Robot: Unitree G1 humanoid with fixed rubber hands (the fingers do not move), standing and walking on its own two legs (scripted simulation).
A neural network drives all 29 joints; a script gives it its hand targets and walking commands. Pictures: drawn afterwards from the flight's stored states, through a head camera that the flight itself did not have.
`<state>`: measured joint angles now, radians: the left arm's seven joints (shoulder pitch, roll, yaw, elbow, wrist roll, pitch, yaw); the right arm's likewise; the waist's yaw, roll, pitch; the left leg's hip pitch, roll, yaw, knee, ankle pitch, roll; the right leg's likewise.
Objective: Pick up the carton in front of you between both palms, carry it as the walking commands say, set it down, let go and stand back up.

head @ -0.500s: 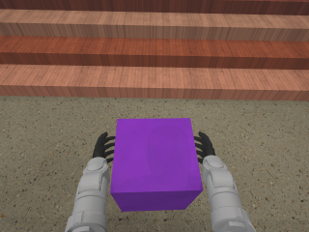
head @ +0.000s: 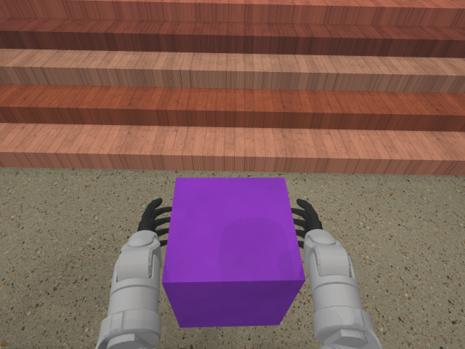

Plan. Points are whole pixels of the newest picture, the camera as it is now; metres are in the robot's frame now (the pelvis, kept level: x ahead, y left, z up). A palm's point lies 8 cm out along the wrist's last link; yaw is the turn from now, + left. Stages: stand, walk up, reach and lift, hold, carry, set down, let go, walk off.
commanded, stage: reach and lift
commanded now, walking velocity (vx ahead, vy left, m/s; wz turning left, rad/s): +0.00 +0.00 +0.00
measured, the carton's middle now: (230, 255) +0.30 +0.00 -0.05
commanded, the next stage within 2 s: hold in 0.66 s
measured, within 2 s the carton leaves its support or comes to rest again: neither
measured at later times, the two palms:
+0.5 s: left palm (147, 231) +0.31 +0.15 +0.04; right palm (313, 230) +0.30 -0.15 +0.04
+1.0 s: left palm (144, 231) +0.30 +0.15 +0.06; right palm (316, 229) +0.29 -0.15 +0.05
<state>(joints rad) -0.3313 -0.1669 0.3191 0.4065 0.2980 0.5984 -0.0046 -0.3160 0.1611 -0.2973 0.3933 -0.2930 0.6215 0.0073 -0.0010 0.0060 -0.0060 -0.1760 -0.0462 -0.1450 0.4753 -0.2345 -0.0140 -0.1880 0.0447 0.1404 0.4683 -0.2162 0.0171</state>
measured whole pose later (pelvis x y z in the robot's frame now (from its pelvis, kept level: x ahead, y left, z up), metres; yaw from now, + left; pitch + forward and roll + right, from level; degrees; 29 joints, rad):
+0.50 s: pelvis +0.02 +0.00 +0.01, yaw +0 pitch -4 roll +0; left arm -0.27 -0.15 0.25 0.31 0.28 0.66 0.00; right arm -0.25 0.15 -0.23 0.30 -0.27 0.68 0.00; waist 0.00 0.01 -0.01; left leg -0.09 -0.04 -0.14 0.38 -0.22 -0.01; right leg -0.10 0.04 0.13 0.38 -0.20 0.01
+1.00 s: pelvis +0.01 +0.00 +0.01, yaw +0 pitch -7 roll +0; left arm -0.28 -0.16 0.25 0.26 0.28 0.75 -0.01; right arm -0.27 0.15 -0.23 0.24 -0.27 0.77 0.01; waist 0.00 0.01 0.01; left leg -0.04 -0.04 -0.14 0.37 -0.20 -0.01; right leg -0.05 0.04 0.13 0.36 -0.19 0.01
